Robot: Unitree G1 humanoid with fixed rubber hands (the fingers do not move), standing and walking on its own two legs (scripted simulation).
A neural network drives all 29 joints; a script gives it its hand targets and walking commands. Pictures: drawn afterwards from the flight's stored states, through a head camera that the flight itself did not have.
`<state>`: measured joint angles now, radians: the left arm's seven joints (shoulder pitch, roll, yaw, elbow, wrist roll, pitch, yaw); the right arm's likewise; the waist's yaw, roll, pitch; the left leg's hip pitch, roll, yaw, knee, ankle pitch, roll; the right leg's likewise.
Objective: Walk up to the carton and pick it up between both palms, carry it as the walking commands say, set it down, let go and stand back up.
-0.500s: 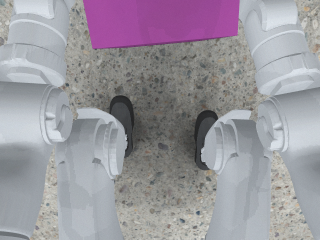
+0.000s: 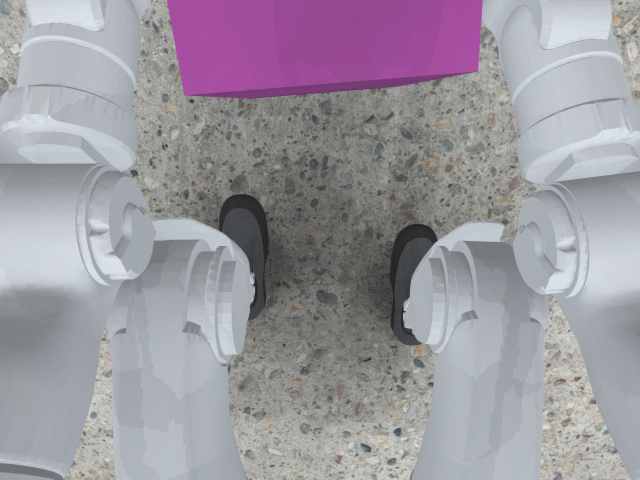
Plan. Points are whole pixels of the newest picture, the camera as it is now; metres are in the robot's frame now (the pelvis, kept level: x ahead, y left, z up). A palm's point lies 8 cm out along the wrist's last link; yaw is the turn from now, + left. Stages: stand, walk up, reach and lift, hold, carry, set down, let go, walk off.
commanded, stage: reach and lift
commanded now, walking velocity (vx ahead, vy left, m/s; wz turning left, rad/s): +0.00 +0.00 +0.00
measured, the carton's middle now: out of the picture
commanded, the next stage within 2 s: none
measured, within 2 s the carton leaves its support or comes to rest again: leaves its support in 0.34 s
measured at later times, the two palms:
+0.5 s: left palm out of the picture +0.58 +0.20 -0.14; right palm out of the picture +0.58 -0.10 -0.16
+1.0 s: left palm out of the picture +0.58 +0.19 -0.07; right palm out of the picture +0.58 -0.10 -0.10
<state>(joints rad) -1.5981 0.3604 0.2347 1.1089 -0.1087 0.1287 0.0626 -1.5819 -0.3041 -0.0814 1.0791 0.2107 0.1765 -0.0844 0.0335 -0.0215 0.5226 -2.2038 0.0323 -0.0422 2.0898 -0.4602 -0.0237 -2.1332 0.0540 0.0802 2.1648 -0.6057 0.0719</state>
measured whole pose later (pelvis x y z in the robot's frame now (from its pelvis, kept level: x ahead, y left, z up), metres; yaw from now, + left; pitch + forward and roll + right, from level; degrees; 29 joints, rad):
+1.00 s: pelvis -0.01 -0.01 +0.01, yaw +0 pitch +27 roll +1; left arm -1.60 0.29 0.37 0.86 -0.07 0.35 0.16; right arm -1.58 -0.25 -0.19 0.84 0.05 0.47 -0.14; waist 0.05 -0.02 0.52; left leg -2.07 0.03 -0.04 2.08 -0.47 -0.03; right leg -2.02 0.06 0.08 2.17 -0.61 0.07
